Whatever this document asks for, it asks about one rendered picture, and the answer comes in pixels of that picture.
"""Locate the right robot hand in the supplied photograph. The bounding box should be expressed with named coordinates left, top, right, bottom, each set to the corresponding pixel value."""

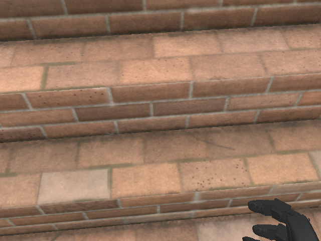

left=242, top=198, right=319, bottom=241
